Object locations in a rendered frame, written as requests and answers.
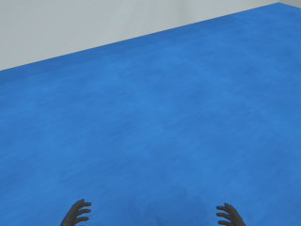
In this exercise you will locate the right robot hand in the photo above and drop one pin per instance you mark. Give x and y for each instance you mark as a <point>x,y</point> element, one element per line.
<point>232,215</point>

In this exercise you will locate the left robot hand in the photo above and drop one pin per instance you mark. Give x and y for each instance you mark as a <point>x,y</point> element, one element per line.
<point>71,217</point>

